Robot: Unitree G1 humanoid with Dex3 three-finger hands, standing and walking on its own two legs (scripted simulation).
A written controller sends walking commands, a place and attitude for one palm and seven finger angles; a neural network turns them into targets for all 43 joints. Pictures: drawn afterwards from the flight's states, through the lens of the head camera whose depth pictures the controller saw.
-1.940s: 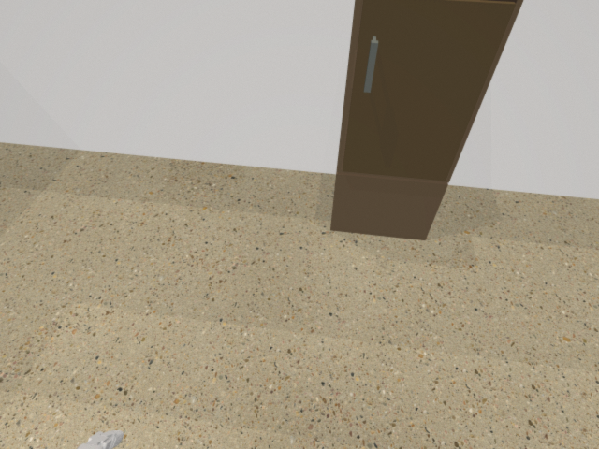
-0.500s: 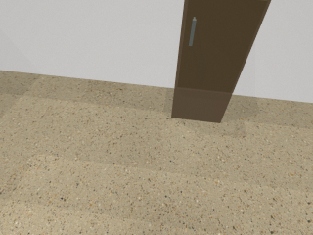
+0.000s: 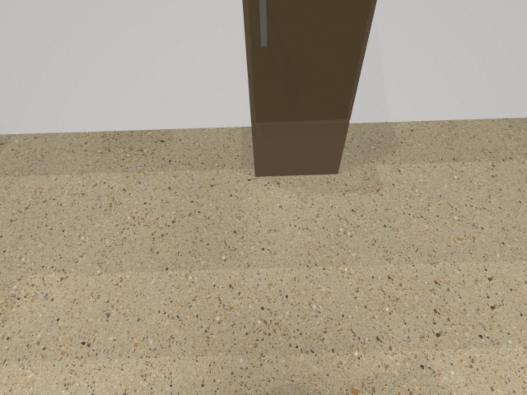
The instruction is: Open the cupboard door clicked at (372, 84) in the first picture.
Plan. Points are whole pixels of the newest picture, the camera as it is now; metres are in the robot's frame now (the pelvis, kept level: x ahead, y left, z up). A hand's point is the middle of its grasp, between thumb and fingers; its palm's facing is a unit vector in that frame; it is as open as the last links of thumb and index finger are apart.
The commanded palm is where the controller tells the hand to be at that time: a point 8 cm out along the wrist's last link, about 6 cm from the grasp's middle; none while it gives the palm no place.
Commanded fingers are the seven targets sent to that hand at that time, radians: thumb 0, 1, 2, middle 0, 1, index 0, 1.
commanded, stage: walk to a spot facing it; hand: left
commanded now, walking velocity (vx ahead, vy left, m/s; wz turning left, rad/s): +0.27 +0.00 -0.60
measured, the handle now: (263, 19) +1.15 +0.11 +0.04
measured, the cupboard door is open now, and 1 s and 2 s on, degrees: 0 0 0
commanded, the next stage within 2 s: none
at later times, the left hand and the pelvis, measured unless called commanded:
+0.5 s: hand out of the picture +0.07 +0.22 -0.14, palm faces -0.10 -0.97 -0.20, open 7.4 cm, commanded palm none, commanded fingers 0.00 0.90 0.90 -0.20 -0.30 -0.20 -0.30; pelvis +0.07 +0.03 +0.02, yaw -13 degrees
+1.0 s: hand (211, 251) +0.41 +0.17 -0.15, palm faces -0.54 -0.83 -0.16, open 7.4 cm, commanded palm none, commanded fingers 0.00 0.90 0.90 -0.20 -0.30 -0.20 -0.30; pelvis +0.23 +0.06 +0.02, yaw -34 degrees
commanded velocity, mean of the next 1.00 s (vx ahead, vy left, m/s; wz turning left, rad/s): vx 0.23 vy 0.00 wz -0.60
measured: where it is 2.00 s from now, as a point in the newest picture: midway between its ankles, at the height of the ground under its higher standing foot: (271, 349)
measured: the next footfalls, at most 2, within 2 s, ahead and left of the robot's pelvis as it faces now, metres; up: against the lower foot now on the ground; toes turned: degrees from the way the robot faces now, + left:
left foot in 0.58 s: +0.20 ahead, +0.14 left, +0.00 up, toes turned -15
right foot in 1.16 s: +0.30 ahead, -0.11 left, +0.00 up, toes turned -47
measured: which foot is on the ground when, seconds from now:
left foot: down 0.00-0.00, up 0.02-0.56, down 0.58-1.00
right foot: down 0.00-0.56, up 0.58-1.00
